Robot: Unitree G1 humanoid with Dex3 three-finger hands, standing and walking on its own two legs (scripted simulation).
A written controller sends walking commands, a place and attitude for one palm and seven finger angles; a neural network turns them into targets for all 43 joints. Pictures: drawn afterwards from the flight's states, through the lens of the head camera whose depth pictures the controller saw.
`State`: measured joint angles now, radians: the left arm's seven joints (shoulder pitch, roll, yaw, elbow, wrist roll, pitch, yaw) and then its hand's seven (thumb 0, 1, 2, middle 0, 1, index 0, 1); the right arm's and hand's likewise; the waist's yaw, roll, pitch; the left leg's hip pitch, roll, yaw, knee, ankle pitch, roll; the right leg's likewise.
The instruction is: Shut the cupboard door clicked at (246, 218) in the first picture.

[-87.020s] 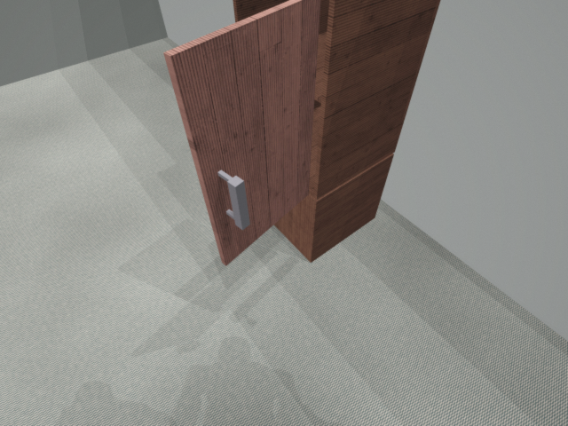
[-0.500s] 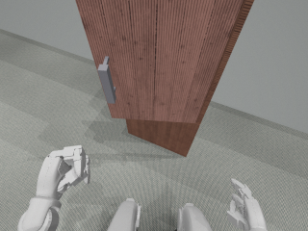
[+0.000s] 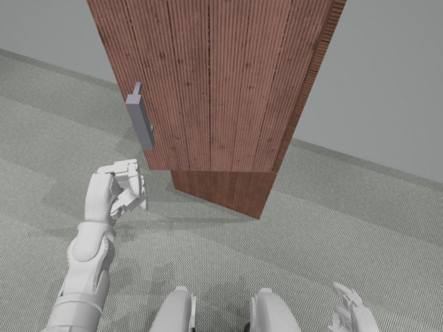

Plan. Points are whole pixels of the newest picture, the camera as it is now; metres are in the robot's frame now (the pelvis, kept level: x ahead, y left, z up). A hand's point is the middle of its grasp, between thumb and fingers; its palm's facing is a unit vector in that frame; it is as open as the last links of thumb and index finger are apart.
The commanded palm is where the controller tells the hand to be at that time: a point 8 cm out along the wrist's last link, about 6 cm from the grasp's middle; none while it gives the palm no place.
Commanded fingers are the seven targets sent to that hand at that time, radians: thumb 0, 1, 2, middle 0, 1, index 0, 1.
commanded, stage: bring the fist close to the handle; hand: left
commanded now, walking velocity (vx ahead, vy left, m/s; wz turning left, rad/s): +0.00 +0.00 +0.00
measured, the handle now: (143, 117) +0.53 +0.18 +0.03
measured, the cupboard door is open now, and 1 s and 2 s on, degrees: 21 21 3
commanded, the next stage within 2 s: push the door shut along its arc in 0.74 s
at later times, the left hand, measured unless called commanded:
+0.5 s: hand (159, 150) +0.44 +0.14 +0.04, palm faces +0.00 -1.00 -0.02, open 3.1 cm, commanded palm +0.40 +0.19 +0.03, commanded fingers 0.00 0.90 0.90 -1.30 -1.50 -1.30 -1.50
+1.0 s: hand (157, 153) +0.43 +0.14 +0.04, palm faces -0.02 -1.00 -0.04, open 3.1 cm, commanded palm +0.42 +0.19 +0.03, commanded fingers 0.00 0.90 0.90 -1.30 -1.50 -1.30 -1.50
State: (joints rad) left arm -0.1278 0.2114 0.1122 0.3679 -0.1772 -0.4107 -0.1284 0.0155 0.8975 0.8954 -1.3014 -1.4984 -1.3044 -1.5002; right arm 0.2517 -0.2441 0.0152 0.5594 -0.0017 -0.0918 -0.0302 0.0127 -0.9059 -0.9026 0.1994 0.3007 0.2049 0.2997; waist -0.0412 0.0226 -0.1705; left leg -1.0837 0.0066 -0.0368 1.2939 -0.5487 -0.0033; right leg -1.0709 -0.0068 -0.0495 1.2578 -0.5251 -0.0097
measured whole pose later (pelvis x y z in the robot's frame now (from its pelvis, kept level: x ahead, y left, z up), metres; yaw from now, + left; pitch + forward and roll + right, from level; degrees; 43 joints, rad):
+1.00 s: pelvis -0.01 +0.00 +0.00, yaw +0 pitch +22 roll -1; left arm -0.58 0.26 0.23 0.90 -0.11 -0.55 -0.13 0.02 0.90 0.90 -1.30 -1.50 -1.31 -1.50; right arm 0.25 -0.25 0.00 0.61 -0.01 -0.01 -0.01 0.01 -0.91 -0.90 0.20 0.30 0.20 0.30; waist -0.09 0.02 -0.16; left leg -1.14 0.01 -0.03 1.29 -0.53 -0.01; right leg -1.14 0.00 -0.04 1.26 -0.50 -0.01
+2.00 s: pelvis -0.01 +0.01 -0.04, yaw -3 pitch +31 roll -5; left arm -1.14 0.55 0.30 1.24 -0.03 -0.36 -0.34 0.02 0.90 0.90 -1.30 -1.50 -1.30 -1.50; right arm 0.35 -0.26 0.05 0.63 -0.03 0.01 0.01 0.00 -0.91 -0.90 0.20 0.30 0.21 0.30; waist -0.26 0.06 -0.14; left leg -1.40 0.03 -0.05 1.43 -0.56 0.01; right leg -1.37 0.02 -0.06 1.34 -0.50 0.00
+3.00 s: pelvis +0.00 +0.00 -0.02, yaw -3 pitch +30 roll -3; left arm -1.05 0.39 0.37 1.22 0.04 -0.46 0.08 0.01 0.89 0.89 -1.30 -1.50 -1.30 -1.50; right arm 0.42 -0.23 0.03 0.63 -0.08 0.02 0.09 0.00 -0.91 -0.90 0.20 0.30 0.20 0.30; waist -0.24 0.07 -0.15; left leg -1.31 0.05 -0.02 1.34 -0.55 0.00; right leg -1.31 0.04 -0.03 1.27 -0.49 0.00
